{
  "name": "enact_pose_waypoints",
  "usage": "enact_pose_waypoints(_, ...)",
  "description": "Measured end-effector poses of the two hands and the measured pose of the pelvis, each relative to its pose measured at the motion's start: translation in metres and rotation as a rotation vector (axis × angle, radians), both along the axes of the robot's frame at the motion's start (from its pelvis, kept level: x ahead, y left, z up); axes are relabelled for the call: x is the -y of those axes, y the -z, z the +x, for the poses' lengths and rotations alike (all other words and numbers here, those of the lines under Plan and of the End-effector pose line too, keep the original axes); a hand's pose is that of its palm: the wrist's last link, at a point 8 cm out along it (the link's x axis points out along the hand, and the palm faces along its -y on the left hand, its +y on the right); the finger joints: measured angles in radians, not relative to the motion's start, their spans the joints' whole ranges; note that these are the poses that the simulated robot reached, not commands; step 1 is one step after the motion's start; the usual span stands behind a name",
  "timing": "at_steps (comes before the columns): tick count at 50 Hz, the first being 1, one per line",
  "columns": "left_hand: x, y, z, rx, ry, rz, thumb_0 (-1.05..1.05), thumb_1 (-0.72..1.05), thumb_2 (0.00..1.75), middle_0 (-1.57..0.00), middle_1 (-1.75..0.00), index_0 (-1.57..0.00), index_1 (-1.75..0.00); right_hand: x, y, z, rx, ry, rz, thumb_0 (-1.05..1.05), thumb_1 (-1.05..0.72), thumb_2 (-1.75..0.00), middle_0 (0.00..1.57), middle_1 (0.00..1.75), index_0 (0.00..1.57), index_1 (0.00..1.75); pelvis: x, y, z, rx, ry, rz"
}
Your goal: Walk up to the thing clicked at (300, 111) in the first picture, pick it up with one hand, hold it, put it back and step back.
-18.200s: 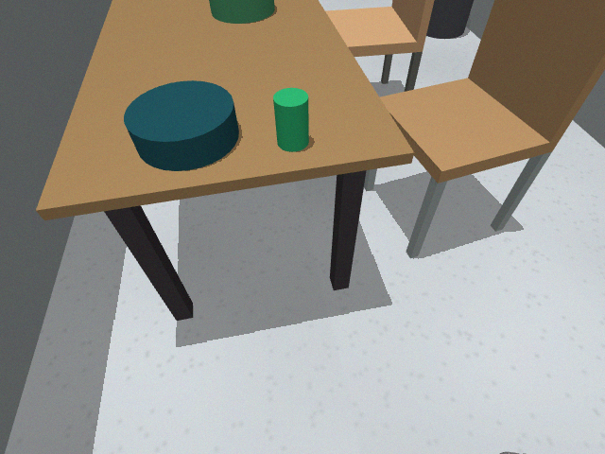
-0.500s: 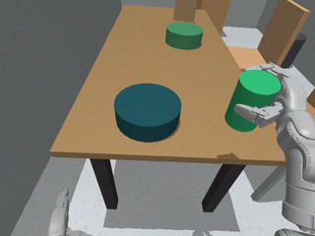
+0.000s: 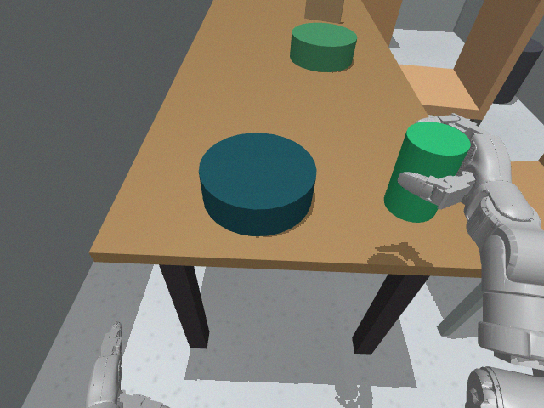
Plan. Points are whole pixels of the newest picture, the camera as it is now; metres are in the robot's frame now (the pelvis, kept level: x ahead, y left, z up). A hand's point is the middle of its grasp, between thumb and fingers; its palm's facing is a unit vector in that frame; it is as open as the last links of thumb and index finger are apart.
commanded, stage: crouch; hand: right
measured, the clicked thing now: (422, 174) +0.36 -0.18 +0.19
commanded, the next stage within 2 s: lower in 0.84 s
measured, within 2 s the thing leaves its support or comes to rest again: rests again in 1.70 s
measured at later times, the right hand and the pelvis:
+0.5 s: hand (406, 171) +0.42 -0.19 +0.14, palm faces +0.13 +0.99 -0.01, open 10.7 cm; pelvis +0.00 +0.00 +0.00, yaw +1 degrees
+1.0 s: hand (401, 173) +0.44 -0.20 +0.12, palm faces +0.11 +0.99 +0.02, open 10.7 cm; pelvis +0.01 +0.00 +0.00, yaw +2 degrees
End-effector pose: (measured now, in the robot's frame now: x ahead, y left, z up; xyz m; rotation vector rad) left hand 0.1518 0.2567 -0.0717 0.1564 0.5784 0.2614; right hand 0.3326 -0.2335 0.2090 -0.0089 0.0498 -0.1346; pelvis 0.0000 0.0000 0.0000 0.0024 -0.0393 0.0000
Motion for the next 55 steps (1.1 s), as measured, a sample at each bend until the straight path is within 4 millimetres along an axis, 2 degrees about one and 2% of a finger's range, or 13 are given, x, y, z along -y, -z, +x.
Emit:
enact_pose_waypoints(5, -0.003, -0.013, 0.003, 0.057, -0.008, 0.025, -0.02, -0.54, 0.06, -0.05, -0.05, -0.05, -0.04, -0.004, 0.030, 0.021, -0.070, -0.006, 0.028, 0.00, 0.57, -1.12, 0.72, 1.10, 0.74, 1.11, -0.002, 0.001, 0.000, -0.021, -0.008, -0.002)
enact_pose_waypoints(10, -0.003, -0.014, -0.007, 0.064, -0.026, 0.025, -0.02, -0.54, 0.06, -0.05, -0.05, -0.05, -0.04, -0.004, 0.049, 0.027, -0.068, 0.010, 0.021, 0.00, 0.57, -1.12, 0.71, 1.11, 0.73, 1.12, -0.002, 0.001, 0.002, -0.030, -0.022, -0.002)
enact_pose_waypoints(15, -0.004, -0.002, -0.021, -0.002, -0.047, 0.025, -0.02, -0.54, 0.06, -0.05, -0.05, -0.05, -0.04, 0.005, 0.049, 0.031, -0.004, 0.035, 0.003, 0.00, 0.57, -1.13, 0.71, 1.11, 0.73, 1.12, -0.001, 0.003, 0.000, -0.036, -0.026, 0.001)
enact_pose_waypoints(18, -0.003, 0.003, -0.022, -0.037, -0.045, 0.030, -0.02, -0.54, 0.06, -0.05, -0.05, -0.05, -0.05, 0.011, 0.047, 0.038, 0.021, 0.047, -0.004, 0.00, 0.57, -1.13, 0.71, 1.11, 0.73, 1.12, 0.000, 0.004, -0.002, -0.045, -0.025, 0.002)
enact_pose_waypoints(21, -0.004, -0.001, -0.018, -0.025, -0.040, 0.045, -0.02, -0.55, 0.07, -0.06, -0.05, -0.05, -0.05, 0.013, 0.050, 0.048, 0.014, 0.039, -0.012, 0.00, 0.57, -1.13, 0.71, 1.11, 0.73, 1.12, 0.001, 0.004, -0.003, -0.058, -0.023, 0.002)
enact_pose_waypoints(27, -0.001, -0.010, -0.012, 0.013, -0.034, 0.051, -0.02, -0.55, 0.06, -0.06, -0.05, -0.05, -0.05, 0.006, 0.069, 0.062, -0.041, -0.013, 0.009, 0.01, 0.57, -1.13, 0.71, 1.11, 0.73, 1.12, 0.002, 0.003, 0.000, -0.082, -0.030, -0.002)
enact_pose_waypoints(31, -0.001, -0.010, -0.017, 0.004, -0.045, 0.043, -0.02, -0.54, 0.06, -0.06, -0.05, -0.05, -0.04, 0.005, 0.077, 0.066, -0.032, -0.011, 0.025, 0.01, 0.57, -1.13, 0.71, 1.11, 0.73, 1.12, 0.003, 0.003, 0.003, -0.086, -0.036, -0.001)
enact_pose_waypoints(38, -0.001, -0.004, -0.026, -0.059, -0.056, 0.040, -0.02, -0.54, 0.06, -0.06, -0.05, -0.05, -0.04, 0.017, 0.077, 0.074, 0.024, 0.034, 0.006, 0.01, 0.57, -1.13, 0.71, 1.11, 0.73, 1.12, 0.002, 0.004, 0.001, -0.099, -0.040, 0.001)
enact_pose_waypoints(50, -0.005, -0.011, -0.014, -0.044, -0.060, 0.059, -0.02, -0.55, 0.06, -0.06, -0.05, -0.05, -0.04, 0.014, 0.088, 0.081, 0.000, -0.027, 0.028, 0.01, 0.57, -1.13, 0.72, 1.11, 0.73, 1.12, 0.004, 0.005, 0.006, -0.123, -0.038, 0.003)
enact_pose_waypoints(55, -0.004, -0.008, -0.018, -0.068, -0.060, 0.052, -0.01, -0.55, 0.06, -0.06, -0.05, -0.05, -0.05, 0.017, 0.103, 0.083, -0.013, -0.009, 0.039, 0.01, 0.57, -1.13, 0.72, 1.10, 0.73, 1.11, 0.003, 0.006, 0.005, -0.136, -0.040, 0.002)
